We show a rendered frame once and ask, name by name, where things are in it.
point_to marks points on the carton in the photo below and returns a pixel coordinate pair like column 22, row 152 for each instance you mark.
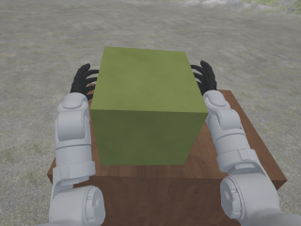
column 147, row 108

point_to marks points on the robot right hand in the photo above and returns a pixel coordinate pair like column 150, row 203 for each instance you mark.
column 207, row 78

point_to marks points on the pedestal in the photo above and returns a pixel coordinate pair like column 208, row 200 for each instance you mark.
column 173, row 195

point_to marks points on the robot left upper arm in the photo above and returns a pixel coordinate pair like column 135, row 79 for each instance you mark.
column 78, row 206

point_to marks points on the robot right forearm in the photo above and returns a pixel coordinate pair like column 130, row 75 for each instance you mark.
column 234, row 154

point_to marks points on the robot left forearm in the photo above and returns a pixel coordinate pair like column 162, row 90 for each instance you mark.
column 73, row 156

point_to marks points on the robot right upper arm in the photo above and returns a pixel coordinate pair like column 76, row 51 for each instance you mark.
column 252, row 200

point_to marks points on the robot left hand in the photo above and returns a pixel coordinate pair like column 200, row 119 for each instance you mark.
column 80, row 82

